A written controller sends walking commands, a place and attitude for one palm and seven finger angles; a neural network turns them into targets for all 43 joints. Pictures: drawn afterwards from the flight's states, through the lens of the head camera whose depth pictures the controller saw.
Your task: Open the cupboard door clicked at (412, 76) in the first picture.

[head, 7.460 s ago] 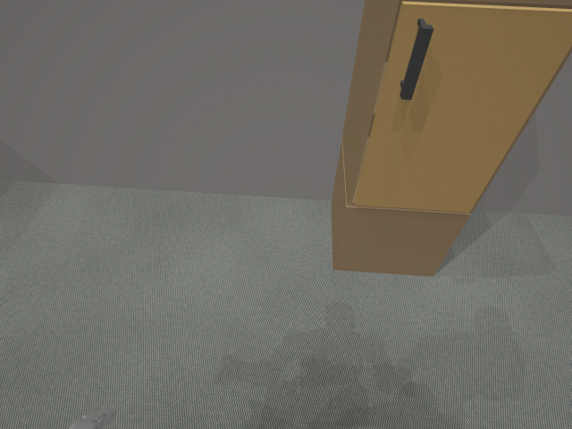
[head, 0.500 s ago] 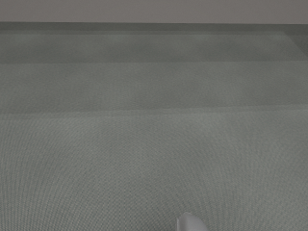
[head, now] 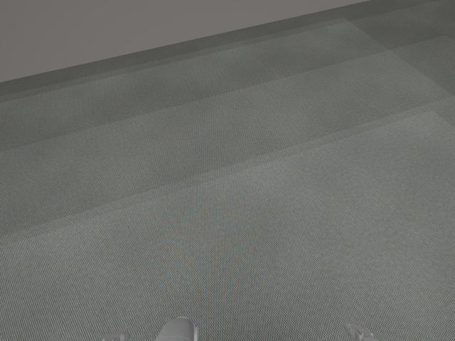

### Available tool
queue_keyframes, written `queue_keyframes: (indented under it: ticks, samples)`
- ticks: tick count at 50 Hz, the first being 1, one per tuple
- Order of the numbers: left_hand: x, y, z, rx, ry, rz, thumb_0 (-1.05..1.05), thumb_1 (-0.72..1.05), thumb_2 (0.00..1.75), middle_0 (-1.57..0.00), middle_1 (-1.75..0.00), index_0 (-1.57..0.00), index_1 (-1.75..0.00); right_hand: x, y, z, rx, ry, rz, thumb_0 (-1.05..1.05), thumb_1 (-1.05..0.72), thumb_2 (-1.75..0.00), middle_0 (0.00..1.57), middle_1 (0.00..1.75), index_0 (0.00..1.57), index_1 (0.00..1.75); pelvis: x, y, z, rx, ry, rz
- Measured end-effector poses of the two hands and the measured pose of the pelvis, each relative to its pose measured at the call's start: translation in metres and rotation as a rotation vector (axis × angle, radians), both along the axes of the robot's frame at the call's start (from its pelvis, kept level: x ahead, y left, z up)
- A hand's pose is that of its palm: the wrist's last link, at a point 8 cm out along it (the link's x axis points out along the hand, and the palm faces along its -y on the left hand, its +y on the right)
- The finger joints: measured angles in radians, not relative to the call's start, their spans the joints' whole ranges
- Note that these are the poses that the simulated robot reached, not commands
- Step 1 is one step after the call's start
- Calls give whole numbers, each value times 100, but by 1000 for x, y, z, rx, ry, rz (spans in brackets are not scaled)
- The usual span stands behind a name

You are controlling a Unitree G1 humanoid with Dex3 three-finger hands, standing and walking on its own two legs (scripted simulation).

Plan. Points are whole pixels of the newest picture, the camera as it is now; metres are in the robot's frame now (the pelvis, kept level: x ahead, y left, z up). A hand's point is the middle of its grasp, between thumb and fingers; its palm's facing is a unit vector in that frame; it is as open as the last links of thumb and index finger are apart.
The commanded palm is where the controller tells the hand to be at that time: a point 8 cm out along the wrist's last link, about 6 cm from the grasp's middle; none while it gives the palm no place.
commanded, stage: turn to face it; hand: left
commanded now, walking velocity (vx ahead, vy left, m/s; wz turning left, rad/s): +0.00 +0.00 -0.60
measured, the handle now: out of the picture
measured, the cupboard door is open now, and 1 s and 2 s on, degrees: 0 0 0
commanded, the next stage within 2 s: none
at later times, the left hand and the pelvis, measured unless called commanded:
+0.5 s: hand out of the picture +0.11 +0.25 -0.17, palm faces -0.23 -0.95 -0.22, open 7.4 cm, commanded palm none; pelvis +0.00 +0.05 +0.00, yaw -19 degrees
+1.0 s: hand (197, 322) +0.17 +0.08 -0.15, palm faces -0.57 -0.78 -0.27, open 7.4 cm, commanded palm none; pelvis -0.02 -0.02 +0.00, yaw -37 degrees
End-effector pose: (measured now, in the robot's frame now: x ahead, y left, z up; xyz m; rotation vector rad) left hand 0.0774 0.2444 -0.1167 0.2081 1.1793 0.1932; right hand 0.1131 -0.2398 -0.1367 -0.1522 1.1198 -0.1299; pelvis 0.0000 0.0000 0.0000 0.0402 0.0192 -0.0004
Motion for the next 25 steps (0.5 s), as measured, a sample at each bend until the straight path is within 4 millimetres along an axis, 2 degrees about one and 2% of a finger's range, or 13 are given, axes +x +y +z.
queue_keyframes:
  ticks: [6,11,13,19,22,25]
  samples:
    - [-17,20,-13,-12,70,1,1,91,89,-20,-30,-20,-30,11,10,11,-39,-27,-27,1,-90,-90,20,30,19,30,3,16,-2,-20,11,-65]
    - [-22,46,-33,-30,126,-22,1,91,89,-20,-30,-20,-30,3,22,21,-91,-61,-72,1,-90,-90,20,30,20,30,3,37,-9,-43,19,-121]
    - [-18,54,-37,-38,139,-43,1,91,89,-20,-30,-20,-30,-10,26,25,-106,-53,-89,1,-90,-90,20,30,20,30,1,43,-8,-40,6,-147]
    - [5,65,-31,-47,143,-145,1,91,89,-20,-30,-20,-30,-58,34,35,-122,-5,-190,1,-90,-90,20,30,20,30,1,54,1,-65,-12,-246]
    - [20,64,-28,-40,143,-193,1,91,90,-20,-30,-20,-30,-83,36,32,-110,16,-252,1,-90,-90,20,30,20,30,1,55,2,-72,-12,-289]
    - [38,54,-25,-31,138,-251,1,91,90,-20,-30,-20,-30,-112,37,27,-89,48,-322,1,-90,-90,20,30,20,30,0,51,2,-73,-9,-332]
